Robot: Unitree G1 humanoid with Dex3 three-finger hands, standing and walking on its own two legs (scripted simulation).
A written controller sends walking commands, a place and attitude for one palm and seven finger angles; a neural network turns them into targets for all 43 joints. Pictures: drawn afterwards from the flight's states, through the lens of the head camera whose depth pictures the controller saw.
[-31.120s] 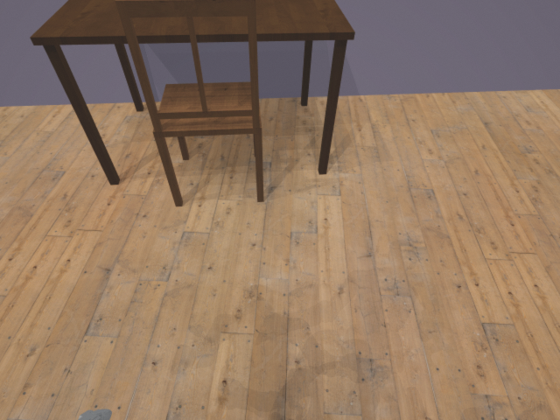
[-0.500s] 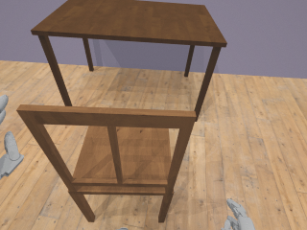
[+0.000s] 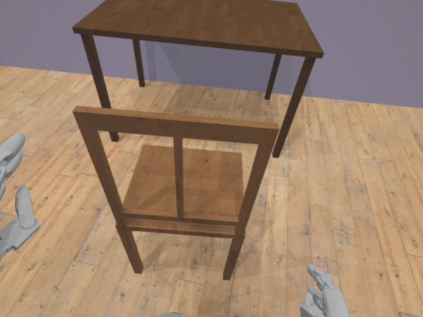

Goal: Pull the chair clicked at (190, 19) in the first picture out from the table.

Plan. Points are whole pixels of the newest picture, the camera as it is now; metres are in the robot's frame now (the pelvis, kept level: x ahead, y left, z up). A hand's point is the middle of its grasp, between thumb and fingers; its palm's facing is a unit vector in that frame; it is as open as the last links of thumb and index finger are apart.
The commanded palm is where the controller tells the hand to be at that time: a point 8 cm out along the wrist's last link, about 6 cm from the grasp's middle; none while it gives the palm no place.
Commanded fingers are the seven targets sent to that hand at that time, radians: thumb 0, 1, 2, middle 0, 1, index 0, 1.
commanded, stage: stop stepping back and stand still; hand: left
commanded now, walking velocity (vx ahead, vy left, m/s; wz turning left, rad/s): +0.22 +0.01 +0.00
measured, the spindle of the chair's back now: (179, 181) +0.46 +0.12 -0.07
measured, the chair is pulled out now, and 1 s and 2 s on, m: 0.65 0.65 0.65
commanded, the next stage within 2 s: let the arm hang, fingers relaxed in 0.70 s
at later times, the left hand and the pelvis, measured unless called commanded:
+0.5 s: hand out of the picture +0.13 +0.28 +0.17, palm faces +0.45 -0.79 -0.41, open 7.4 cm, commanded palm +0.08 +0.32 +0.18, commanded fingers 0.00 0.90 0.90 -0.20 -0.30 -0.20 -0.30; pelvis -0.06 +0.02 +0.00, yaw +0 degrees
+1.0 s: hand out of the picture +0.07 +0.24 -0.11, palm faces +0.08 -0.95 -0.30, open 7.4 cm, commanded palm none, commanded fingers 0.00 0.90 0.90 -0.20 -0.30 -0.20 -0.30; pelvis -0.07 +0.03 +0.00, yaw +2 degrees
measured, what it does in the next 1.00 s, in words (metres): steps on the spot: right foot, then left foot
